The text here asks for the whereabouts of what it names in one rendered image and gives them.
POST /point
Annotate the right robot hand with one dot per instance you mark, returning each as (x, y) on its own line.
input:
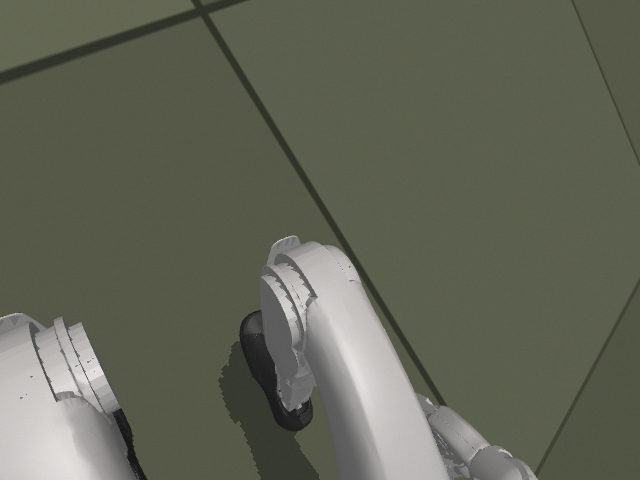
(455, 434)

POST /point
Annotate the left robot foot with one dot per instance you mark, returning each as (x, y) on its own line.
(127, 435)

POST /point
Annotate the right robot arm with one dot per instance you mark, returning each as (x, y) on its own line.
(496, 463)

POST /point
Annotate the right robot foot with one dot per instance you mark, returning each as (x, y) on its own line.
(262, 368)

